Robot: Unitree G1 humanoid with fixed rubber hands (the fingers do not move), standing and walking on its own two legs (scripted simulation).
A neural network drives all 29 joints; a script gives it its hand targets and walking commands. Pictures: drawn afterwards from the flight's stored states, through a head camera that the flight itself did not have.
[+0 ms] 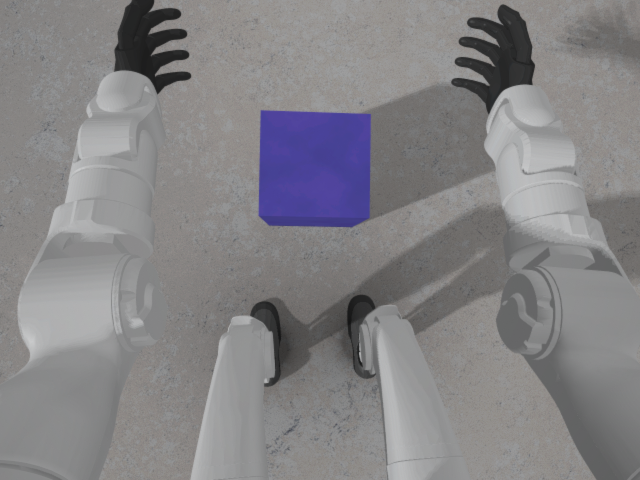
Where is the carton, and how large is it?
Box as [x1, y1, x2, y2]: [259, 110, 370, 226]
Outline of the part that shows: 261,110 259,216 269,225 352,226 368,218 370,114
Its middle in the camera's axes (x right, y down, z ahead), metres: -0.01 -0.15 +0.85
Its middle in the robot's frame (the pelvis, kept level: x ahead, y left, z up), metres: +0.51 -0.02 -0.52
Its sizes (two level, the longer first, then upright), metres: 0.210 0.200 0.250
